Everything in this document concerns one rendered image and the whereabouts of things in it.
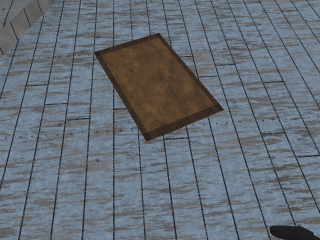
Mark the right robot hand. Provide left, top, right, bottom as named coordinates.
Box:
left=269, top=225, right=320, bottom=240

